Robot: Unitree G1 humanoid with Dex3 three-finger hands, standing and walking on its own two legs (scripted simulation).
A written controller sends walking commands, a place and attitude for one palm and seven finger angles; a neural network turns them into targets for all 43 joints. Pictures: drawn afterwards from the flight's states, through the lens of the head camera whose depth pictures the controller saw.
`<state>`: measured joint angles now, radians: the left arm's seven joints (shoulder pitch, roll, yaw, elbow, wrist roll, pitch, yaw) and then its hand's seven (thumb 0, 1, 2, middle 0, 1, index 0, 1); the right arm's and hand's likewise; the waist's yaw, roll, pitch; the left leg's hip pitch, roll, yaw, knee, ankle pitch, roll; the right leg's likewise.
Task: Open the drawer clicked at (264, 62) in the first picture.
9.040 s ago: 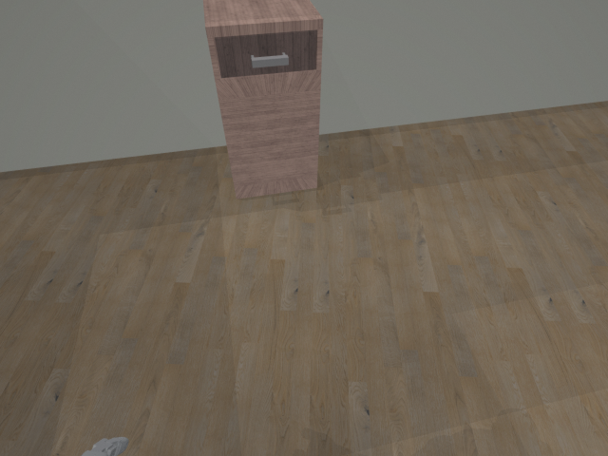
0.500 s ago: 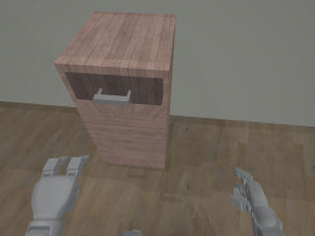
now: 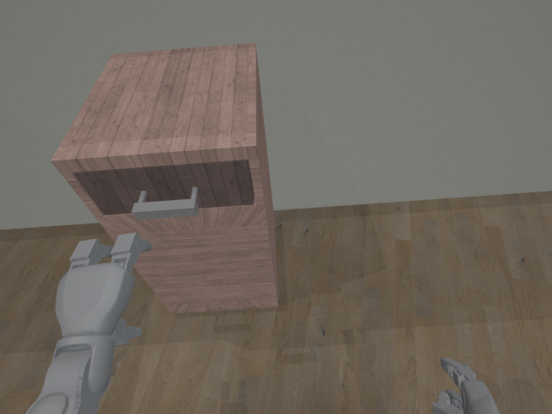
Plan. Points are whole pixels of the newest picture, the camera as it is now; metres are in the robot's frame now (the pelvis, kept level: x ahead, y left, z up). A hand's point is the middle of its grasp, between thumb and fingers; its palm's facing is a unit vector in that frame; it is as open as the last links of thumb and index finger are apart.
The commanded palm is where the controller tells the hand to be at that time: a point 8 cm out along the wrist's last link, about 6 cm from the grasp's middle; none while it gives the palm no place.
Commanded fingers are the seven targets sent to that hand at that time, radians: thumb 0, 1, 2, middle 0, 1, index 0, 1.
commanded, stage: raise the hand with hooked fingers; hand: left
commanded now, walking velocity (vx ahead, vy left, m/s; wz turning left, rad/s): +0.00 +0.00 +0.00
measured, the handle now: (167, 201) +0.53 +0.30 -0.07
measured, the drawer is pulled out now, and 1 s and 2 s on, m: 0.00 0.00 0.00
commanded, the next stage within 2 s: move the hooked fingers above the handle in 0.80 s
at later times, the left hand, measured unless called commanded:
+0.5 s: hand (94, 242) +0.31 +0.28 +0.10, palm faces +0.06 -0.07 -1.00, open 13.8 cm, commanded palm +0.28 +0.28 +0.15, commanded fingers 0.00 -0.50 0.30 -0.30 -1.20 -0.30 -1.20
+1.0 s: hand (111, 249) +0.31 +0.26 +0.09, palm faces +0.03 -0.07 -1.00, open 13.9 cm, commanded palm +0.29 +0.27 +0.14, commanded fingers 0.00 -0.50 0.30 -0.30 -1.20 -0.30 -1.20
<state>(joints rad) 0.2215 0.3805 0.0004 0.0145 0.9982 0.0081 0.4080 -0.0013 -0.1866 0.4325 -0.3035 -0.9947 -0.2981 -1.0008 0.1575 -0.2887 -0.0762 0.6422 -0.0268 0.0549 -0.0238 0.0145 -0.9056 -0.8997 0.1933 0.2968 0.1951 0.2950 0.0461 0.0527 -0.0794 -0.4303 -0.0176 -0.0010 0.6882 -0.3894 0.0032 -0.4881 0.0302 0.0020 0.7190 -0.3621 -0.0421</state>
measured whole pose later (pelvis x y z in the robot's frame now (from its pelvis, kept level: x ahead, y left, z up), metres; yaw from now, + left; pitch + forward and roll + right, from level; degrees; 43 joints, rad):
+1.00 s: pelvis +0.00 +0.02 +0.02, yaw +1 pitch +3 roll +0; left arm -0.11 0.43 -0.09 0.17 0.95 0.12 0.13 0.00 -0.49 0.30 -0.32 -1.20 -0.32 -1.20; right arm 0.14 -0.25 -0.01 0.64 0.03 0.09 -0.02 0.01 -0.90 -0.90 0.20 0.30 0.20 0.30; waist 0.07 0.08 -0.04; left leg -0.24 -0.04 -0.01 0.48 -0.29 0.02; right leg -0.29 0.01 0.00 0.50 -0.27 -0.02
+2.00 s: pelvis +0.00 +0.03 -0.01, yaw +0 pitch +16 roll -1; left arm -0.64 0.50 0.00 0.94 1.08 -0.12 0.31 0.00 -0.49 0.30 -0.32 -1.20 -0.32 -1.20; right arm 0.33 -0.26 -0.06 0.70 0.00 0.09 -0.01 0.01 -0.90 -0.90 0.20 0.30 0.20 0.30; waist -0.07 0.04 -0.13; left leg -0.64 -0.03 0.00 0.74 -0.38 0.04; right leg -0.66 0.02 0.01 0.70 -0.32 -0.01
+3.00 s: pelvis +0.00 +0.03 -0.02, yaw -1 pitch +23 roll -2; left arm -0.81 0.56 0.05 1.11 1.11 -0.14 0.34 0.00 -0.49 0.30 -0.34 -1.20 -0.32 -1.20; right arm 0.36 -0.27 -0.04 0.70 -0.03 0.11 -0.01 0.00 -0.90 -0.90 0.20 0.30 0.20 0.30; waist -0.14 0.04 -0.16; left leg -0.84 -0.01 -0.01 0.88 -0.44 0.04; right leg -0.84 0.04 -0.01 0.80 -0.35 -0.01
